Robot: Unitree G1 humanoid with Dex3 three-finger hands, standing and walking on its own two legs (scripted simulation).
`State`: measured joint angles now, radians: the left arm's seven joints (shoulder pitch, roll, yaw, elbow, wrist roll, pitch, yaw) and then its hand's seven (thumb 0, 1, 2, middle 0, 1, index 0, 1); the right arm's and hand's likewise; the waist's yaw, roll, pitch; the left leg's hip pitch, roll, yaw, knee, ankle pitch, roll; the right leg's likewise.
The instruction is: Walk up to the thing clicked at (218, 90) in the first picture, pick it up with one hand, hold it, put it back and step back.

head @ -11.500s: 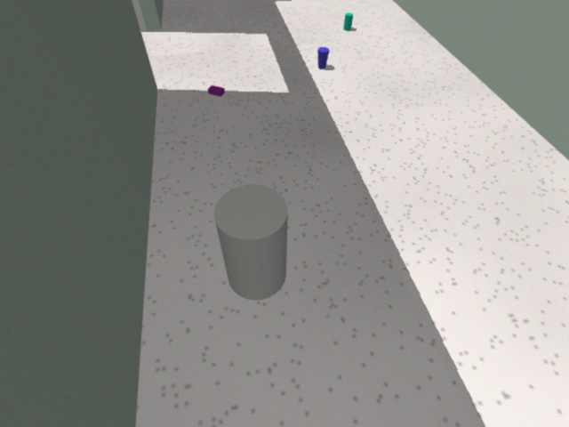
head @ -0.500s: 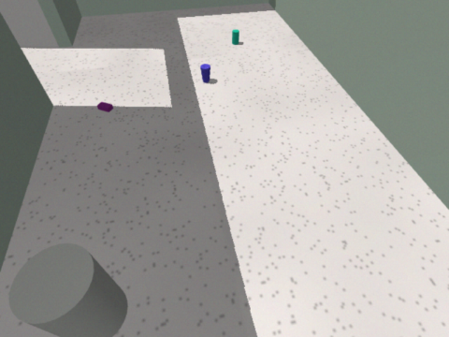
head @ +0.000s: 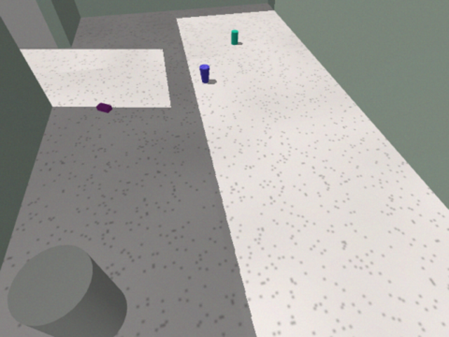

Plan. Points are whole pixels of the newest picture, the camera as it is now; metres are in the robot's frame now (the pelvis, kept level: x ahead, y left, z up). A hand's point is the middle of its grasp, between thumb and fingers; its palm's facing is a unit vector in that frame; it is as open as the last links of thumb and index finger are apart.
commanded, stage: stand
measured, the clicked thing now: (104, 107) +1.71 +0.92 -0.77
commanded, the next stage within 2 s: walk up in 0.28 s
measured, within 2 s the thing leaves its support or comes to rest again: neither
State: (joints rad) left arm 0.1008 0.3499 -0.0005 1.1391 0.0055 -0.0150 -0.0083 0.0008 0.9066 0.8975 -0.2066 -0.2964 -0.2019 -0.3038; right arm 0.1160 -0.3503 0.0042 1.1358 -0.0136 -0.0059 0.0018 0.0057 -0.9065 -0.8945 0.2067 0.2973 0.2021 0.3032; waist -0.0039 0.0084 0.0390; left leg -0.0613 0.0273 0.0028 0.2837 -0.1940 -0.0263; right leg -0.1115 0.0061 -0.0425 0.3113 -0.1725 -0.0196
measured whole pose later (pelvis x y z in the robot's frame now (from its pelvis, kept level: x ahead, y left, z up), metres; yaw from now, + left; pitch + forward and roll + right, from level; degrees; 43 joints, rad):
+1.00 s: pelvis +0.22 +0.04 -0.03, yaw -3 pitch -4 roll +2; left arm 0.20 0.41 0.06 0.92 0.02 -0.02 -0.09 0.00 0.91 0.90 -0.20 -0.30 -0.20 -0.30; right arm 0.37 -0.39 -0.06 0.88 -0.02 -0.06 0.04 0.01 -0.90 -0.89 0.21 0.30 0.21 0.30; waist -0.04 -0.02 0.11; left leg 0.06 0.01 0.12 0.46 -0.45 -0.01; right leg -0.42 -0.07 -0.02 0.60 -0.15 -0.04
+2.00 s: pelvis +0.54 -0.04 -0.04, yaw +18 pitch -3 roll +2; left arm 0.18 0.36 0.04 0.83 0.02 0.01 -0.04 0.00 0.91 0.90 -0.21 -0.30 -0.20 -0.30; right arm 0.27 -0.47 -0.06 0.79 0.00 -0.01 -0.03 0.01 -0.91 -0.89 0.21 0.30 0.20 0.30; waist 0.02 0.02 0.13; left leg -0.51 -0.01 -0.03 1.18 -0.51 0.03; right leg -0.43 -0.12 -0.07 0.75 -0.28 -0.01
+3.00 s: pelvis +0.54 -0.01 -0.01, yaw +29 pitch -2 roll -1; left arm 0.14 0.39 0.00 1.06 0.00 -0.03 -0.02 0.00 0.91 0.90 -0.21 -0.30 -0.20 -0.30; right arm 0.15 -0.35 0.01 1.06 -0.01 -0.02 0.02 0.01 -0.90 -0.89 0.21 0.30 0.20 0.30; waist 0.01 -0.03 0.03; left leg -0.23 -0.01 -0.02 0.54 -0.26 0.02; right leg -0.20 -0.07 -0.07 0.48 -0.24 0.04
